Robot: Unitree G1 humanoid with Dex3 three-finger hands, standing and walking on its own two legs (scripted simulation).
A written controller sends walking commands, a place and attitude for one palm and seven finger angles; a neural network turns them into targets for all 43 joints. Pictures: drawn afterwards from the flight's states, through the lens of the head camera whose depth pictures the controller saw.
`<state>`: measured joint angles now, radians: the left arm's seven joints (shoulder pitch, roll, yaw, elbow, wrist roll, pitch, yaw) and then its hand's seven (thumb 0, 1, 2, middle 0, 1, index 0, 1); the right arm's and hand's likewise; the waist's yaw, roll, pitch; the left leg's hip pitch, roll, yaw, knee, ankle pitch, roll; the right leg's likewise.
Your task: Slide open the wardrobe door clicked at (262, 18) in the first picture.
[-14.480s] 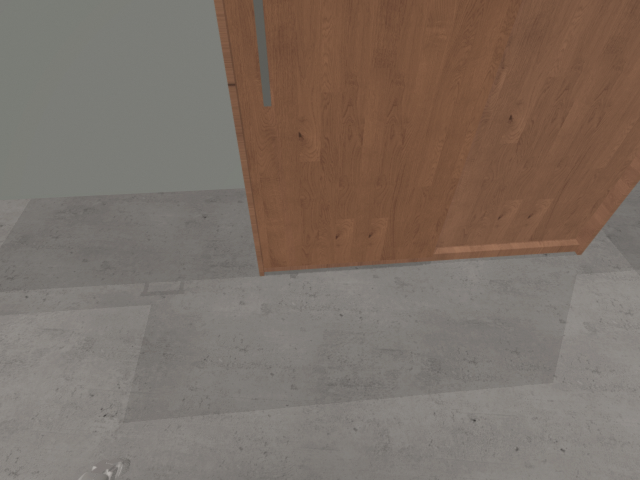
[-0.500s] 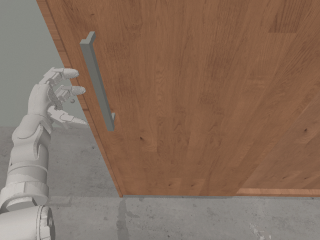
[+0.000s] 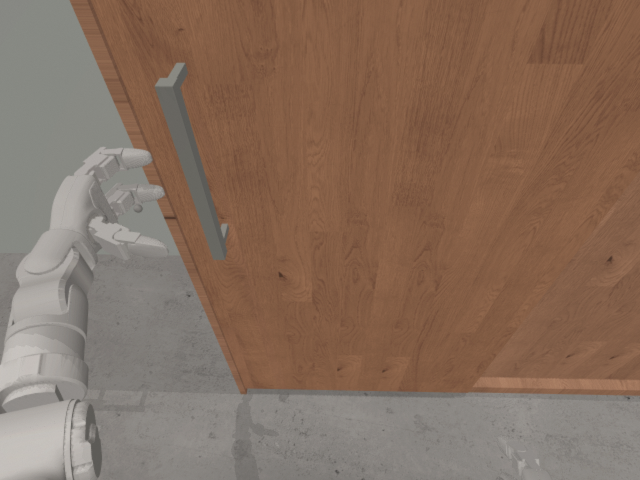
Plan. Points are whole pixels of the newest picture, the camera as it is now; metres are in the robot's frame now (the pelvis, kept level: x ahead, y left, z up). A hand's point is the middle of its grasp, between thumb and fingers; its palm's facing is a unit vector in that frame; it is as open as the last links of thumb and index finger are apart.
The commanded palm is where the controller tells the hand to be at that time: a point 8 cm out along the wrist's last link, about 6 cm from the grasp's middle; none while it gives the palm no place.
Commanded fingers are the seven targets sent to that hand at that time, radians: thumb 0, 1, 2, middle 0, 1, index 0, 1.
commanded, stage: move the hooked fingers beside the handle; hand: left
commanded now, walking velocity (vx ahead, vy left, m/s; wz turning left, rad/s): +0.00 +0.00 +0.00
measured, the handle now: (202, 176) +0.47 +0.17 +0.14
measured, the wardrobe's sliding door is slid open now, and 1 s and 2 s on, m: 0.00 0.00 0.00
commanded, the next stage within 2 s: none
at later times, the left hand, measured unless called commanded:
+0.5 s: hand (134, 200) +0.40 +0.23 +0.16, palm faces +0.02 -1.00 +0.00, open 14.0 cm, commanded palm +0.37 +0.28 +0.16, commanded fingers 0.00 -0.50 0.30 -0.30 -1.20 -0.30 -1.20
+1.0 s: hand (138, 201) +0.41 +0.23 +0.15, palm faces -0.01 -1.00 -0.01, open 14.0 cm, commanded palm +0.38 +0.28 +0.16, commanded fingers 0.00 -0.50 0.30 -0.30 -1.20 -0.30 -1.20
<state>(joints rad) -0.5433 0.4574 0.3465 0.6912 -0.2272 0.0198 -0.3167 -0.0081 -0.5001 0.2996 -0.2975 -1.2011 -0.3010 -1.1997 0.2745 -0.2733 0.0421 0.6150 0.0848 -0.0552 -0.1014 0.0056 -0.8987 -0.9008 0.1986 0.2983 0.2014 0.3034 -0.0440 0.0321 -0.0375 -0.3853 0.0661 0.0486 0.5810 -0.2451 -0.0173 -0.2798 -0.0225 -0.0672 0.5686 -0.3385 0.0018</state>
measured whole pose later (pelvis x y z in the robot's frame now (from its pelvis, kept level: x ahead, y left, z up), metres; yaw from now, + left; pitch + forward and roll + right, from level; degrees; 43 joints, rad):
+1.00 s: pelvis +0.01 +0.01 +0.00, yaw -1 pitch +4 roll -1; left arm -0.53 0.45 0.34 0.66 -0.25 -0.01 -0.35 -0.01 -0.50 0.30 -0.29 -1.20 -0.30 -1.20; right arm 0.31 -0.28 0.03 0.62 0.08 -0.05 -0.09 0.01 -0.90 -0.90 0.20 0.30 0.20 0.30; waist -0.04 0.04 -0.05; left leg -0.40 0.06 0.06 0.60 -0.26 -0.01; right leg -0.29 -0.03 -0.05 0.56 -0.34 0.01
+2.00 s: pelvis +0.01 +0.00 +0.00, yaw -1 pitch +3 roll -1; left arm -0.48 0.47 0.40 0.63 -0.25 -0.05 -0.36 -0.01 -0.50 0.30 -0.30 -1.20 -0.30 -1.20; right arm 0.35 -0.28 0.03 0.63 0.09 -0.05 -0.09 0.01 -0.90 -0.90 0.20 0.30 0.20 0.30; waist -0.05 0.03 -0.06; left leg -0.38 0.07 0.06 0.59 -0.26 -0.01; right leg -0.28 -0.01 -0.05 0.56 -0.34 0.01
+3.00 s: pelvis +0.00 +0.00 +0.00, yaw +0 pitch +1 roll +0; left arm -0.46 0.32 0.26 0.48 -0.23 0.03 -0.22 -0.01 -0.50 0.30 -0.30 -1.20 -0.30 -1.20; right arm 0.26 -0.26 0.04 0.62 0.08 -0.04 -0.09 0.01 -0.90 -0.90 0.20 0.30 0.20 0.30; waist -0.03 0.03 -0.04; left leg -0.34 0.07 0.04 0.56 -0.24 -0.02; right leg -0.24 -0.02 -0.07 0.55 -0.33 0.00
